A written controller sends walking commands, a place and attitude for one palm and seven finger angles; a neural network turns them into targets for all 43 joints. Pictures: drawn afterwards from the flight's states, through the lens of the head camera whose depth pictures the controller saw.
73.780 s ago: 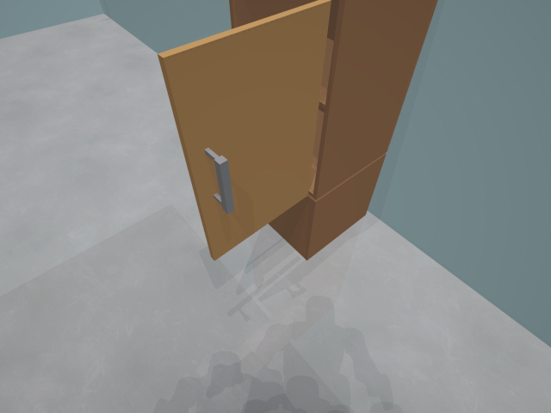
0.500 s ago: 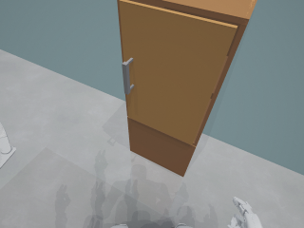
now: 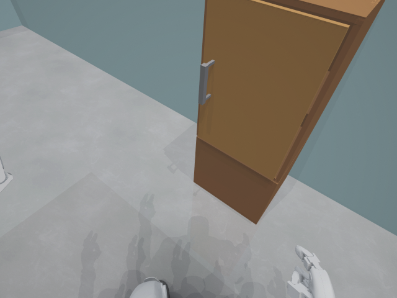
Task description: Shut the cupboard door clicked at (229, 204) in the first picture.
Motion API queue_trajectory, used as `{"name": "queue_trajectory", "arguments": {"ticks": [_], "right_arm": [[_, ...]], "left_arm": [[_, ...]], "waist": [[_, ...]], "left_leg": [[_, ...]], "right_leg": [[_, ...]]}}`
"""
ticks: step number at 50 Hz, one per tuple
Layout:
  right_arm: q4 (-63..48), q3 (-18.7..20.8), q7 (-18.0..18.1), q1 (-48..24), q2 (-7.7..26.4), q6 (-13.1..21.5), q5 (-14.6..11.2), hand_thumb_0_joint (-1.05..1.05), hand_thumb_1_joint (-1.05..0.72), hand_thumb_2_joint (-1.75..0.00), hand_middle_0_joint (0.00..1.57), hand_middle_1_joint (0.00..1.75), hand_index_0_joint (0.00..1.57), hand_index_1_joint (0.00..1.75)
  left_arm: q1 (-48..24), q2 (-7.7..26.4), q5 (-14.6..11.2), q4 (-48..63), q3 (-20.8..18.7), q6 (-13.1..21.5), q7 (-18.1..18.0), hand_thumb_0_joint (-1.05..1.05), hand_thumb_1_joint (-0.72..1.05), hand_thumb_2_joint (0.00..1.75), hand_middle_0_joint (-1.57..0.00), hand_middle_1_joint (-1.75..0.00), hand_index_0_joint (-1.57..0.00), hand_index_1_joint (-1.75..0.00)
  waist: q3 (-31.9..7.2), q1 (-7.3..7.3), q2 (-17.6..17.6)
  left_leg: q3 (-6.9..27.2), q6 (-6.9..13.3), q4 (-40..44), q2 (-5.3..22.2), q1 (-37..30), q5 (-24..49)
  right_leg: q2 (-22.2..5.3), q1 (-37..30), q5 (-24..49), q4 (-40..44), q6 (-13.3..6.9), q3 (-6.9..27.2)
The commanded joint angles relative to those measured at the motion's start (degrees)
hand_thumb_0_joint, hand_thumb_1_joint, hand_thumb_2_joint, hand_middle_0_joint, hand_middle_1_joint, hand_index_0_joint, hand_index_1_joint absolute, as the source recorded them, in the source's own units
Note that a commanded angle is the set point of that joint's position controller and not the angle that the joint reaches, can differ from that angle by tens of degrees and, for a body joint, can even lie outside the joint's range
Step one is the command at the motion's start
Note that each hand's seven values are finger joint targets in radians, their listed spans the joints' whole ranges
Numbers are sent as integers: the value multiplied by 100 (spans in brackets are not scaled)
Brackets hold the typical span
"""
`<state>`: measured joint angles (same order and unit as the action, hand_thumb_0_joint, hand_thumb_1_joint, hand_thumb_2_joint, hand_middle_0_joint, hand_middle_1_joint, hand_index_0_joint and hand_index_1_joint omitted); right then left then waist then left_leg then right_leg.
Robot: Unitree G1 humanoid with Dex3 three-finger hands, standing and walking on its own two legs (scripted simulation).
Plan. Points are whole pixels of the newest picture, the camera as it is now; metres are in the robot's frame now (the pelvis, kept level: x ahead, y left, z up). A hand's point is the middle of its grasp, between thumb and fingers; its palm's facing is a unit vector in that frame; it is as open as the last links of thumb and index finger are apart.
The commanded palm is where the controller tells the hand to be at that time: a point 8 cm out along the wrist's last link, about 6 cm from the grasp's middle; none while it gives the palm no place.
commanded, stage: step back with the hand held close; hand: left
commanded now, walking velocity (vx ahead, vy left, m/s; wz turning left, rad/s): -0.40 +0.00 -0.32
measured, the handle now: (206, 82) +0.80 +0.00 +0.00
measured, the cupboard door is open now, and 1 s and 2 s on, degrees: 0 0 0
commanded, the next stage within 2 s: stop stepping back and stand still in 0.14 s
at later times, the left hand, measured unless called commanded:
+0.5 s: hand out of the picture +0.13 +0.24 +0.22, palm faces +0.20 -0.85 -0.48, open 7.4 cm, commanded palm +0.08 +0.30 +0.21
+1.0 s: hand out of the picture +0.11 +0.24 +0.21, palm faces +0.21 -0.86 -0.46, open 7.4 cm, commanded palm +0.07 +0.29 +0.21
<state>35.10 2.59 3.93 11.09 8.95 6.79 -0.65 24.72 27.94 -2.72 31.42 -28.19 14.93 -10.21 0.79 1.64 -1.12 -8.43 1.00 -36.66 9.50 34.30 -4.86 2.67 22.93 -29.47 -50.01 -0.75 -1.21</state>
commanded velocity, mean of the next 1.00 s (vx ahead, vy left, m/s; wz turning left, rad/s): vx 0.03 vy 0.00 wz -0.05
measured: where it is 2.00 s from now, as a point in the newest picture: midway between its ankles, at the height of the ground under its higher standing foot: outside the picture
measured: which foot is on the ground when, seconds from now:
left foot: down 0.00-0.02, up 0.04-0.20, down 0.22-0.50, up 0.52-0.72, down 0.74-1.00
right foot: up 0.00-0.00, down 0.02-0.20, up 0.22-0.48, down 0.50-1.00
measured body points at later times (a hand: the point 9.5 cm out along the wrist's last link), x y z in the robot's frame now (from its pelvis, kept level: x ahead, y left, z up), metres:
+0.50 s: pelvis -0.13 +0.04 +0.03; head -0.13 +0.07 +0.48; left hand +0.11 +0.29 +0.24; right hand -0.04 -0.21 -0.04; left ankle +0.00 +0.15 -0.70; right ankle -0.22 -0.03 -0.70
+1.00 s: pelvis -0.15 +0.05 +0.03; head -0.17 +0.06 +0.48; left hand +0.10 +0.29 +0.23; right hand -0.10 -0.21 -0.07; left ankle -0.07 +0.14 -0.70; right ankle -0.22 -0.03 -0.70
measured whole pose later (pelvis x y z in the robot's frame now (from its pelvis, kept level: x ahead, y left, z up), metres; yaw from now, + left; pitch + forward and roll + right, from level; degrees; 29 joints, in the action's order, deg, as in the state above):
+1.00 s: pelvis -0.15 +0.05 +0.03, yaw -17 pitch +0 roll -1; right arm 37.8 -1.0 3.8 16.4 10.3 6.4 0.2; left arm 32.0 24.0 -1.8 25.7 -24.8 12.3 -9.8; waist -3.4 1.6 -0.6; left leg -4.3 0.2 -31.7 3.2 19.7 -11.7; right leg 2.3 10.2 -19.3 -29.5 -2.3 -2.3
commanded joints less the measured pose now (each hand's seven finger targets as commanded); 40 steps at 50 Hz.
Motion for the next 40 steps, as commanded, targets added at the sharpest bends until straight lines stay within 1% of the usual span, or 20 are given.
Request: {"name": "queue_trajectory", "arguments": {"ticks": [1,3,5,8,9,10,11,12,14,18,21,23,25,26,27,28,31,34,37,40], "right_arm": [[-742,203,-100,-734,791,176,110,0,-90,-90,20,30,20,30],[-762,45,-51,-517,603,66,124,0,-90,-90,20,30,20,30],[-735,-27,55,-497,670,-1,91,0,-90,-90,20,30,20,30],[-511,-103,199,-448,833,-31,106,0,-90,-90,20,30,20,30],[-602,-20,240,-501,1003,45,66,0,-90,-90,20,30,20,30],[-737,78,211,-504,1137,151,85,0,-90,-90,20,30,20,30],[-747,170,201,-498,1003,234,73,0,-90,-90,20,30,20,30],[-704,267,97,-301,999,291,42,0,-90,-90,20,30,20,30],[-842,247,-88,-331,1013,328,74,0,-90,-90,20,30,20,30],[-996,60,-187,-406,967,349,21,0,-90,-90,20,30,20,30],[-1009,-5,-66,-255,987,197,94,0,-90,-90,20,30,20,30],[-1000,-30,-17,-237,925,50,93,0,-90,-90,20,30,20,30],[-881,-74,-11,-163,866,-65,118,0,-90,-90,20,30,20,30],[-864,-143,-28,-135,971,28,195,0,-90,-90,20,30,20,30],[-651,-100,-19,117,821,64,5,0,-90,-90,20,30,20,30],[-681,-38,18,18,966,60,-11,0,-90,-90,20,30,20,30],[-566,-65,93,-249,995,97,64,0,-90,-90,20,30,20,30],[-501,-34,173,-172,1013,213,95,0,-90,-90,20,30,20,30],[-593,43,235,-133,1177,295,77,0,-90,-90,20,30,20,30],[-573,-68,208,-199,1084,291,138,0,-90,-90,20,30,20,30]], "left_arm": [[248,1259,165,515,-849,214,-160,0,90,90,-20,-30,-20,-30],[-381,904,159,749,-322,-119,-90,0,90,90,-20,-30,-20,-30],[-880,792,164,807,-181,-111,-37,0,90,90,-20,-30,-20,-30],[-1569,713,201,825,53,-64,-19,0,90,90,-20,-30,-20,-30],[-1762,720,189,1113,71,84,-8,0,90,90,-20,-30,-20,-30],[-1758,764,250,1332,-88,180,-40,0,90,90,-20,-30,-20,-30],[-1451,738,212,1168,-103,234,-63,0,90,90,-20,-30,-20,-30],[-274,520,59,450,-194,212,11,0,90,90,-20,-30,-20,-30],[-19,532,-8,1388,-290,92,67,0,90,90,-20,-30,-20,-30],[448,530,-56,1646,-336,-32,19,0,90,90,-20,-30,-20,-30],[687,740,-48,1018,-490,-205,-23,0,90,90,-20,-30,-20,-30],[555,912,-29,860,-554,-291,-29,0,90,90,-20,-30,-20,-30],[178,1369,-59,928,-821,-266,-71,0,90,90,-20,-30,-20,-30],[192,1500,-28,646,-1011,-139,-154,0,90,90,-20,-30,-20,-30],[383,769,-69,142,-436,-224,-145,0,90,90,-20,-30,-20,-30],[357,652,-46,117,-273,-259,-145,0,90,90,-20,-30,-20,-30],[-85,715,74,281,-169,-161,-157,0,90,90,-20,-30,-20,-30],[-302,662,153,373,-1,-74,-168,0,90,90,-20,-30,-20,-30],[-310,861,163,702,-255,29,-149,0,90,90,-20,-30,-20,-30],[15,840,167,790,-478,111,-122,0,90,90,-20,-30,-20,-30]], "waist": [[212,-367,1534],[-216,-283,2310],[-272,-149,2222],[-367,-24,191],[-473,-72,-914],[-867,-186,-2153],[-1008,-210,-1612],[-1514,-167,-1435],[-1174,-120,-1169],[-776,-104,-1636],[-548,-92,-1485],[-507,-64,-657],[-429,-93,1123],[-408,-89,799],[-750,-75,1153],[-437,-91,1122],[-60,-104,711],[106,-70,453],[56,-69,-209],[93,-41,-1343]], "left_leg": [[359,-576,-3152,-741,-596,-2581],[883,-478,-3364,-758,-248,-2246],[750,-382,-2256,-679,-1422,-2139],[387,-322,1130,-858,-2401,-1211],[949,-139,1744,-63,-2451,-326],[1903,386,2065,1187,-2079,612],[1947,620,2059,1538,-2093,905],[1630,656,1984,1551,-2148,108],[1553,776,1953,1436,-1934,-214],[1035,271,2668,1026,-1424,-2869],[679,-62,2771,595,-979,-3539],[173,-192,1585,21,-983,-3061],[309,-222,-1115,-515,-558,-1804],[501,-220,-1318,-462,-248,-1465],[673,-246,-1608,-632,-124,-1750],[739,-235,-1654,-584,58,-1566],[505,-112,-589,-537,-681,-1384],[287,3,430,-726,-1807,-1185],[1050,265,1211,-291,-2113,-1310],[2229,451,2444,373,-1318,-2980]], "right_leg": [[-2627,2068,105,4455,-1153,4305],[-1871,985,1193,3867,-946,3053],[-1458,1125,2367,3251,-672,2150],[-977,725,3059,2203,-210,1551],[-514,679,2493,1402,42,1222],[-35,557,567,27,280,699],[97,550,-209,-1007,306,561],[109,336,-178,-1696,244,579],[-84,501,194,-1747,295,375],[-47,-313,205,-109,226,-459],[193,-1518,227,1554,51,-945],[-210,-1805,400,2895,-229,-492],[-2025,-883,404,4066,-1132,2085],[-2318,-1089,2108,3924,-1341,2194],[-2040,-1529,1817,3521,-1184,1941],[-1909,-1469,1891,3407,-1089,1759],[-1718,-823,1538,3264,-855,1037],[-1421,-153,96,3300,-648,984],[-857,-174,442,2421,-317,740],[-216,-631,532,1606,-4,-5]]}}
